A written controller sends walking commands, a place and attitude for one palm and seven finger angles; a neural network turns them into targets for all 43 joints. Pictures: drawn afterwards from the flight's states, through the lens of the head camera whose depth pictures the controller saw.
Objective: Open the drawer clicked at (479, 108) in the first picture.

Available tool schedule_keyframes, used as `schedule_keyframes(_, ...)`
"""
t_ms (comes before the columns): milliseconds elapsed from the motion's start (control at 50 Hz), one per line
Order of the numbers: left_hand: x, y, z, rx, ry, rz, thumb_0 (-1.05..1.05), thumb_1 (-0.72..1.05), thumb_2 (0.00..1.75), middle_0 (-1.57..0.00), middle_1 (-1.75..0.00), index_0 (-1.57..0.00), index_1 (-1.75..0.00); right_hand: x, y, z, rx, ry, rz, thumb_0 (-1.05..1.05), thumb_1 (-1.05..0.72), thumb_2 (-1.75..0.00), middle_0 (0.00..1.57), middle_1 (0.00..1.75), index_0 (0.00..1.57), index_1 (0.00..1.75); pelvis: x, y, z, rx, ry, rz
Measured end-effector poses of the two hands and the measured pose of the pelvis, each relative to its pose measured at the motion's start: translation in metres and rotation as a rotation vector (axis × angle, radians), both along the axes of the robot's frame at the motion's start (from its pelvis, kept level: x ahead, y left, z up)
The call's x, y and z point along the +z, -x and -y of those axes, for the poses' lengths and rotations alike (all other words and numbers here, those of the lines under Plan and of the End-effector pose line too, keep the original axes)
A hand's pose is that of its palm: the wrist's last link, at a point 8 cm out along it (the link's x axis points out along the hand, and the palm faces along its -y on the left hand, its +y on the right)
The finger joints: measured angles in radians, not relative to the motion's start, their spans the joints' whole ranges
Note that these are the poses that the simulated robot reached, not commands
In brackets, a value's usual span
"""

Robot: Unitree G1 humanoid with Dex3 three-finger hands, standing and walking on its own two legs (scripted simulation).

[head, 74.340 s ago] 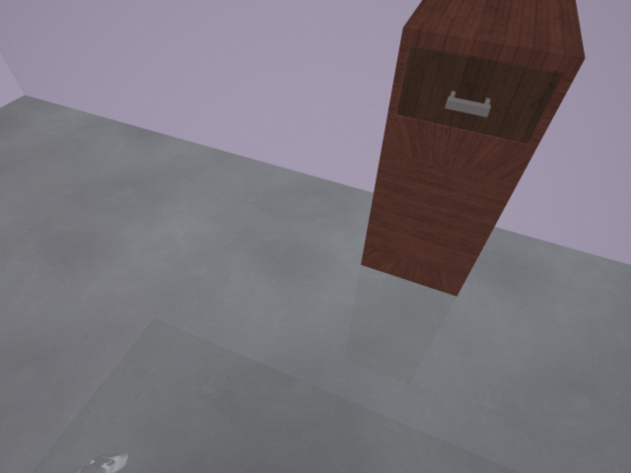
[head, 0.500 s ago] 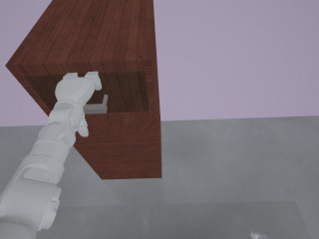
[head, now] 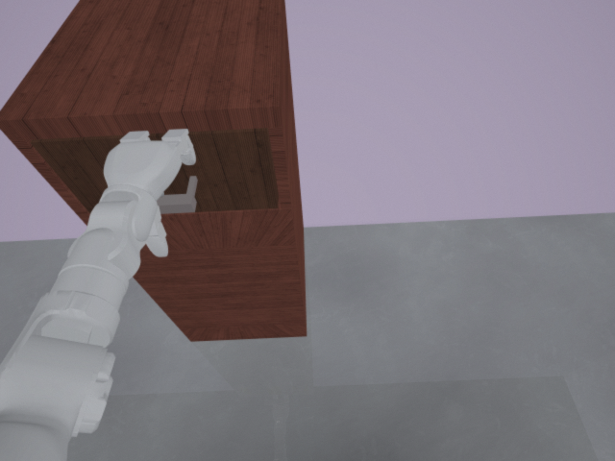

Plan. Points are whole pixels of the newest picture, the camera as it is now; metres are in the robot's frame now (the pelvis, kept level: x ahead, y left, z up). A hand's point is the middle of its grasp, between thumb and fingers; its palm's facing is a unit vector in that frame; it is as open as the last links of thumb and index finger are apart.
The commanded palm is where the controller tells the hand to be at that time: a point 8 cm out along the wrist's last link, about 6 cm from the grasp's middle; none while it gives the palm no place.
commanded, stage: re-aim the fingers above the handle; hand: left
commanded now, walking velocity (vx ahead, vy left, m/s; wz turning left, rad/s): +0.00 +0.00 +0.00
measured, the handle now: (164, 194) +0.50 +0.24 +0.02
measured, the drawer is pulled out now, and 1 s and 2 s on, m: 0.00 0.00 0.00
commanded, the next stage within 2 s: lower the fingers behind the handle in 1.56 s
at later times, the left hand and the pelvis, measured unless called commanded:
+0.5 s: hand (156, 193) +0.46 +0.22 +0.08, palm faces -0.03 -0.01 -1.00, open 13.8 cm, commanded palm +0.44 +0.24 +0.14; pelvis -0.01 +0.00 +0.00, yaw -1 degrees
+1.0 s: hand (154, 189) +0.46 +0.23 +0.08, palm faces -0.03 +0.01 -1.00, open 13.6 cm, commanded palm +0.44 +0.25 +0.14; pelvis -0.02 +0.00 +0.00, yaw -1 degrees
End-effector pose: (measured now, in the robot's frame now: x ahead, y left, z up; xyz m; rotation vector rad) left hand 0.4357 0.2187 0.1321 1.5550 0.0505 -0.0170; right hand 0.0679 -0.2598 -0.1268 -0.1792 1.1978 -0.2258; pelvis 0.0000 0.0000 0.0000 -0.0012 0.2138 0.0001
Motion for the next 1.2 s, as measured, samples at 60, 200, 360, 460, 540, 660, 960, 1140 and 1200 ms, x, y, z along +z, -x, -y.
schedule_keyframes(60,0.0,-0.002,0.001,-0.005,0.0,0.016,0.0,-0.49,0.3,-0.34,-1.22,-0.33,-1.21,0.001,0.007,0.002,-0.013,0.007,-0.002,0.0,-0.91,-0.9,0.2,0.3,0.21,0.3,-0.001,0.002,0.0,-0.009,-0.002,-0.005)
schedule_keyframes(200,-0.002,-0.001,-0.012,0.042,-0.024,0.024,0.0,-0.49,0.3,-0.34,-1.22,-0.34,-1.22,0.0,0.019,0.005,-0.033,0.007,-0.008,0.0,-0.91,-0.9,0.2,0.3,0.21,0.3,-0.001,0.006,0.001,-0.022,-0.005,-0.012)
schedule_keyframes(360,-0.002,-0.001,-0.018,0.05,-0.03,-0.002,0.0,-0.49,0.3,-0.32,-1.2,-0.34,-1.23,0.002,0.026,0.007,-0.034,0.027,-0.014,0.0,-0.91,-0.9,0.2,0.3,0.21,0.3,-0.001,0.01,0.0,-0.014,-0.003,-0.019)
schedule_keyframes(460,-0.002,-0.001,-0.008,0.006,-0.015,0.002,0.0,-0.49,0.3,-0.32,-1.2,-0.33,-1.21,0.004,0.026,0.007,-0.034,0.032,-0.012,0.0,-0.91,-0.9,0.2,0.3,0.21,0.3,-0.001,0.008,-0.002,-0.01,0.0,-0.016)
schedule_keyframes(540,-0.002,-0.002,-0.006,0.001,-0.008,0.018,0.0,-0.49,0.3,-0.34,-1.22,-0.32,-1.21,0.003,0.023,0.005,-0.03,0.029,-0.005,0.0,-0.91,-0.9,0.2,0.3,0.21,0.3,-0.002,0.008,-0.003,-0.012,0.0,-0.015)
schedule_keyframes(660,-0.001,-0.004,-0.006,0.002,-0.016,0.037,0.0,-0.49,0.3,-0.38,-1.24,-0.36,-1.24,0.0,0.022,-0.001,-0.016,0.018,0.002,0.0,-0.91,-0.9,0.2,0.3,0.21,0.3,-0.003,0.012,-0.004,-0.009,-0.003,-0.022)
schedule_keyframes(960,0.002,-0.003,-0.005,0.022,-0.036,0.009,0.0,-0.49,0.3,-0.36,-1.21,-0.36,-1.22,-0.001,0.044,0.004,-0.046,0.019,-0.007,0.0,-0.91,-0.9,0.2,0.3,0.21,0.3,-0.003,0.023,0.001,-0.022,-0.011,-0.022)
schedule_keyframes(1140,0.01,0.0,-0.021,0.063,-0.036,0.025,0.0,-0.49,0.3,-0.33,-1.2,-0.35,-1.22,0.001,0.057,0.015,-0.065,0.04,-0.038,0.0,-0.91,-0.9,0.2,0.3,0.21,0.3,-0.003,0.023,0.004,-0.028,-0.011,-0.022)
schedule_keyframes(1200,0.008,0.002,-0.028,0.082,-0.045,0.008,0.0,-0.49,0.3,-0.32,-1.2,-0.34,-1.21,0.002,0.056,0.017,-0.062,0.045,-0.043,0.0,-0.91,-0.9,0.2,0.3,0.21,0.3,-0.003,0.022,0.004,-0.024,-0.009,-0.021)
